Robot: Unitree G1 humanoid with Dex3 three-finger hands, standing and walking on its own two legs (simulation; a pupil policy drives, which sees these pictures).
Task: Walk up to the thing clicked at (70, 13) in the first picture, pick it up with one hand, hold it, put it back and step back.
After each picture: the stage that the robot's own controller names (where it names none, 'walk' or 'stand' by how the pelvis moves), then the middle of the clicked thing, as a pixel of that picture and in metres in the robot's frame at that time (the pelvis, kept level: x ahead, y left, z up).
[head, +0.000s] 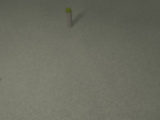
stand; (69, 18) +1.66 +0.19 -0.65
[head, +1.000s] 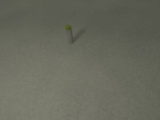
walk; (69, 35) +1.53 +0.32 -0.65
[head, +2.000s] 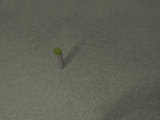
walk; (59, 59) +0.96 +0.32 -0.65
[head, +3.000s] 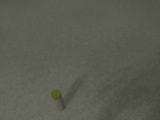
walk; (58, 100) +0.57 +0.27 -0.65
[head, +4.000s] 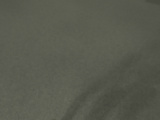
stand; out of the picture +0.37 +0.17 -0.63
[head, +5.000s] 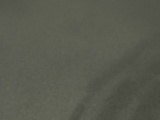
stand; out of the picture +0.33 +0.19 -0.66
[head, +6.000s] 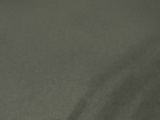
stand; out of the picture +0.33 +0.18 -0.65
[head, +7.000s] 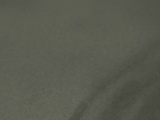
stand; out of the picture +0.33 +0.18 -0.66
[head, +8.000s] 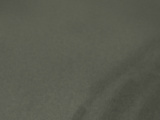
stand; out of the picture +0.31 +0.20 -0.66
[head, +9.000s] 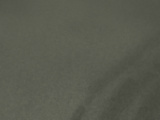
stand; out of the picture +0.31 +0.20 -0.66
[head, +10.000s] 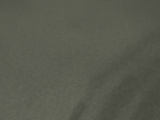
go down; out of the picture +0.31 +0.20 -0.66
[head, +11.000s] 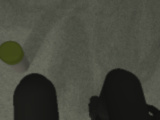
go down; (17, 60) +0.39 +0.23 -0.23
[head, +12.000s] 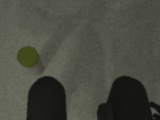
close in; (33, 63) +0.39 +0.22 -0.26
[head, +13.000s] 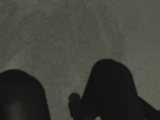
close in; out of the picture +0.38 +0.26 -0.16
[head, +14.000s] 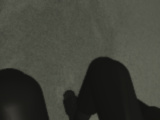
close; out of the picture +0.39 +0.27 -0.15
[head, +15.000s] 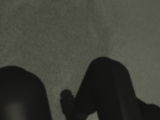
lift; out of the picture +0.36 +0.27 -0.16
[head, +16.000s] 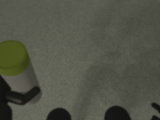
lift; (22, 79) +0.32 +0.19 +0.05
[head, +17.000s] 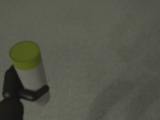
hold; (34, 79) +0.32 +0.17 +0.07
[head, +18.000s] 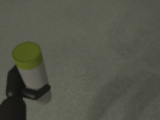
crouch; (36, 78) +0.33 +0.17 +0.05
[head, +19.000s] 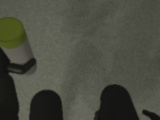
crouch; (20, 52) +0.41 +0.20 -0.05
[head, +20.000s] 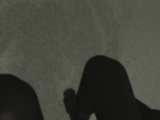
lower; out of the picture +0.40 +0.28 -0.16
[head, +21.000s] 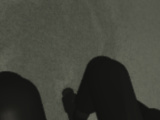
lower; out of the picture +0.40 +0.29 -0.16
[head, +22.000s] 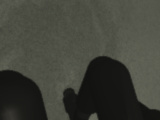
lower; out of the picture +0.39 +0.29 -0.16
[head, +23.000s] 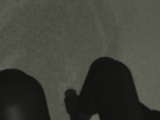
lower; out of the picture +0.39 +0.30 -0.15
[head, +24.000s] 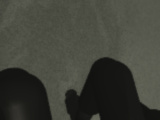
loosen; out of the picture +0.38 +0.27 -0.16
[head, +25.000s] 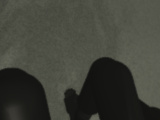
rise; out of the picture +0.37 +0.28 -0.16
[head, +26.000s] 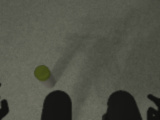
walk; (46, 78) +0.39 +0.21 -0.38
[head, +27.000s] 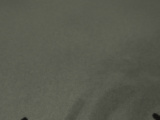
stand; out of the picture +0.33 +0.19 -0.59
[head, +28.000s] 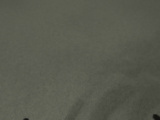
stand; out of the picture +0.33 +0.20 -0.60
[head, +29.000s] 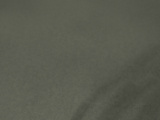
stand; out of the picture +0.34 +0.18 -0.64
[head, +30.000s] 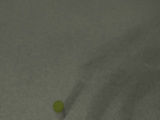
walk; (59, 111) +0.39 +0.15 -0.63
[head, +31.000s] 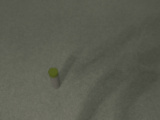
walk; (54, 78) +0.60 +0.21 -0.64
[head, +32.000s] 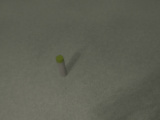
stand; (61, 66) +0.92 +0.30 -0.64
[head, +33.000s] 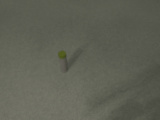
stand; (63, 62) +0.93 +0.22 -0.65
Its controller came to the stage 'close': yes
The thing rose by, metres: 0.69
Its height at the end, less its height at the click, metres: +0.00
